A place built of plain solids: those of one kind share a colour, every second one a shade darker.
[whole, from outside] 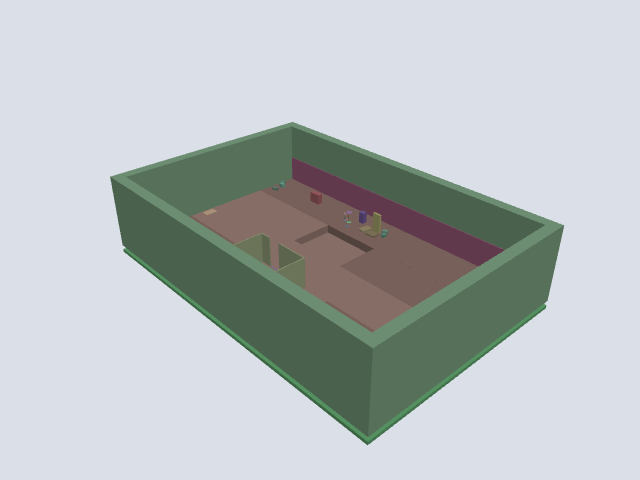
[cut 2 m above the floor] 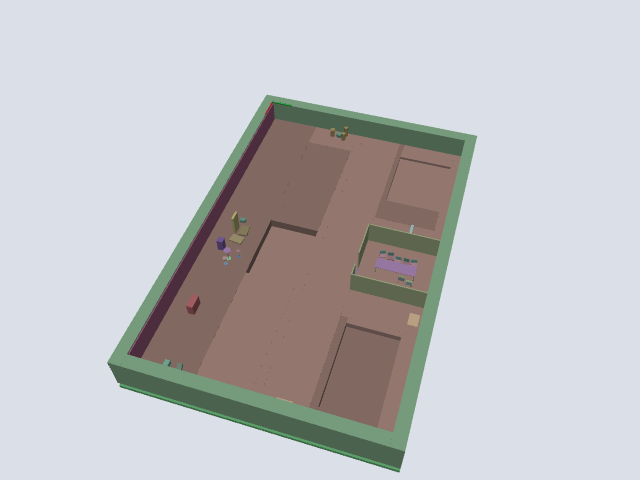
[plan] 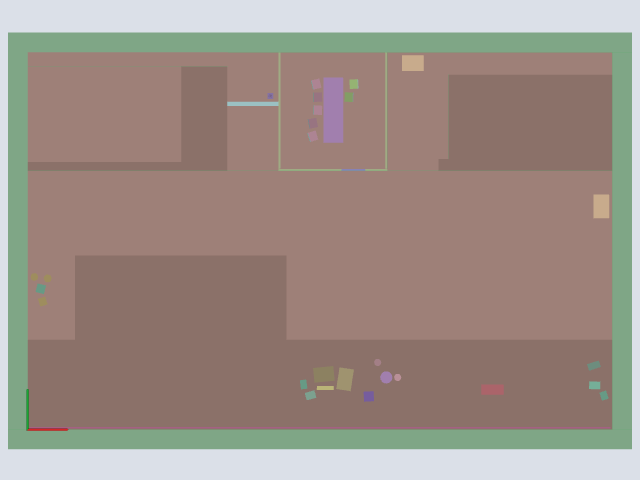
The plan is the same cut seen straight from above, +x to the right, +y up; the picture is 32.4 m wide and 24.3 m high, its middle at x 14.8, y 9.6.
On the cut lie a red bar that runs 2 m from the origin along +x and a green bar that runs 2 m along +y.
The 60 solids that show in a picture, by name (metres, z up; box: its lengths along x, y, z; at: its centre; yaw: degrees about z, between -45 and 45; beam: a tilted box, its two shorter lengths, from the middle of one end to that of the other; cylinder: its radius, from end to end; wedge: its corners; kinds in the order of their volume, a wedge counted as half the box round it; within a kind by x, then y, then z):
{
 "wall_1": {"box": [1.0, 19.1, 7.0], "at": [-0.5, 9.55, 2.5]},
 "wall_2": {"box": [31.6, 1.0, 7.0], "at": [14.8, -0.5, 2.5]},
 "wall_3": {"box": [31.6, 1.0, 7.0], "at": [14.8, 19.6, 2.5]},
 "wall_4": {"box": [1.0, 19.1, 7.0], "at": [30.1, 9.55, 2.5]},
 "floor_1": {"box": [1.8, 4.84, 1.32], "at": [0.9, 15.97, -0.66]},
 "floor_2": {"box": [2.4, 4.27, 1.32], "at": [1.2, 6.68, -0.66]},
 "floor_3": {"box": [5.98, 4.84, 1.08], "at": [4.79, 15.97, -0.78]},
 "floor_4": {"box": [10.1, 0.45, 1.32], "at": [5.05, 13.32, -0.66]},
 "floor_5": {"box": [10.1, 0.71, 1.32], "at": [5.05, 18.75, -0.66]},
 "floor_6": {"box": [8.83, 4.27, 1.32], "at": [6.82, 6.68, -0.66]},
 "floor_7": {"box": [2.32, 4.84, 1.32], "at": [8.94, 15.97, -0.66]},
 "floor_8": {"box": [2.6, 6.0, 1.0], "at": [11.4, 16.1, -0.5]},
 "floor_9": {"box": [1.87, 4.27, 1.32], "at": [12.16, 6.68, -0.66]},
 "floor_10": {"box": [29.6, 4.55, 1.32], "at": [14.8, 2.27, -0.66]},
 "floor_11": {"box": [29.6, 0.68, 1.32], "at": [14.8, 9.16, -0.66]},
 "floor_12": {"box": [29.6, 3.6, 1.0], "at": [14.8, 11.3, -0.5]},
 "floor_13": {"box": [5.5, 6.0, 1.0], "at": [15.45, 16.1, -0.5]},
 "floor_14": {"box": [5.98, 4.27, 0.53], "at": [16.09, 6.68, -1.05]},
 "floor_15": {"box": [2.6, 6.0, 1.0], "at": [19.5, 16.1, -0.5]},
 "floor_16": {"box": [0.5, 4.27, 1.32], "at": [21.05, 15.84, -0.66]},
 "floor_17": {"box": [10.52, 4.27, 1.32], "at": [24.34, 6.68, -0.66]},
 "floor_18": {"box": [7.12, 4.27, 0.81], "at": [24.86, 15.84, -0.92]},
 "floor_19": {"box": [8.8, 0.6, 1.32], "at": [25.2, 13.4, -0.66]},
 "floor_20": {"box": [8.8, 1.13, 1.32], "at": [25.2, 18.54, -0.66]},
 "floor_21": {"box": [1.18, 4.27, 1.32], "at": [29.01, 15.84, -0.66]},
 "floor_base_1": {"box": [31.6, 21.1, 0.3], "at": [14.8, 9.55, -1.57]},
 "back_1": {"box": [29.42, 0.08, 2.55], "at": [14.8, 0.1, 1.27]},
 "part_1": {"box": [0.1, 5.9, 2.85], "at": [12.75, 16.15, 1.38]},
 "part_2": {"box": [3.19, 0.1, 2.85], "at": [14.29, 13.15, 1.38]},
 "part_3": {"box": [1.11, 0.1, 2.85], "at": [17.64, 13.15, 1.38]},
 "part_4": {"box": [0.1, 5.9, 2.85], "at": [18.15, 16.15, 1.38]},
 "counter_1": {"box": [1.15, 0.53, 1.0], "at": [23.53, 2.02, 0.5]},
 "bin_1": {"cylinder": 0.19, "from": [0.34, 7.73, 0.0], "to": [0.34, 7.73, 0.97]},
 "bin_2": {"box": [0.38, 0.41, 0.79], "at": [0.76, 6.48, 0.4], "yaw": 17.6},
 "bin_3": {"cylinder": 0.2, "from": [1.01, 7.65, 0.0], "to": [1.01, 7.65, 0.78]},
 "roll_1": {"box": [0.86, 0.2, 1.89], "at": [15.07, 2.11, 0.94], "yaw": -0.3},
 "pallet_1": {"box": [1.03, 0.75, 0.19], "at": [15.0, 2.8, 0.04], "yaw": 5.7},
 "pallet_2": {"box": [0.74, 1.11, 0.18], "at": [16.07, 2.55, 0.04], "yaw": -8.6},
 "display_cube_1": {"box": [0.51, 0.51, 1.08], "at": [17.27, 1.68, 0.54], "yaw": 3.1},
 "carton_1": {"box": [0.44, 0.45, 0.31], "at": [0.67, 7.13, 0.15], "yaw": -13.8},
 "carton_2": {"box": [0.33, 0.47, 0.29], "at": [13.97, 2.29, 0.14], "yaw": 7.3},
 "carton_3": {"box": [0.57, 0.39, 0.39], "at": [28.71, 2.24, 0.2], "yaw": -1.2},
 "carton_4": {"box": [0.36, 0.43, 0.29], "at": [29.18, 1.72, 0.14], "yaw": 17.6},
 "top_1": {"box": [1.0, 3.3, 0.034], "at": [15.48, 16.17, 0.71]},
 "top_2": {"cylinder": 0.3, "from": [18.16, 2.64, 1.04], "to": [18.16, 2.64, 1.07]},
 "crate_1": {"box": [0.51, 0.39, 0.31], "at": [14.32, 1.74, 0.15], "yaw": 15.6},
 "crate_2": {"box": [0.63, 0.35, 0.26], "at": [28.67, 3.24, 0.13], "yaw": 18.0},
 "step_hump_1": {"box": [2.6, 0.22, 0.2], "at": [11.4, 16.49, 0.05]},
 "low_mat_1": {"box": [1.1, 0.8, 0.06], "at": [19.5, 18.55, -0.02]},
 "low_mat_2": {"box": [0.8, 1.2, 0.06], "at": [29.05, 11.3, -0.02]},
 "chairb_seat_1": {"box": [0.44, 0.48, 0.05], "at": [14.44, 14.85, 0.47], "yaw": 16.9},
 "chairb_seat_2": {"box": [0.44, 0.48, 0.05], "at": [14.44, 15.51, 0.47], "yaw": 11.3},
 "chairb_seat_3": {"box": [0.44, 0.48, 0.05], "at": [14.61, 17.49, 0.47], "yaw": 13.5},
 "chairb_seat_4": {"box": [0.44, 0.48, 0.05], "at": [14.69, 16.17, 0.47], "yaw": -2.1},
 "chairb_seat_5": {"box": [0.44, 0.48, 0.05], "at": [14.69, 16.83, 0.47], "yaw": 1.1},
 "chaira_seat_1": {"box": [0.44, 0.48, 0.05], "at": [16.27, 16.83, 0.47], "yaw": -1.8},
 "chaira_seat_2": {"box": [0.44, 0.48, 0.05], "at": [16.52, 17.49, 0.47], "yaw": 2.1},
 "low_threshold_1": {"box": [1.2, 0.1, 0.07], "at": [16.49, 13.15, -0.02]},
 "stool_high_seat_1": {"cylinder": 0.18, "from": [17.72, 3.4, 0.69], "to": [17.72, 3.4, 0.73]},
 "stool_high_seat_2": {"cylinder": 0.18, "from": [18.73, 2.64, 0.69], "to": [18.73, 2.64, 0.73]}
}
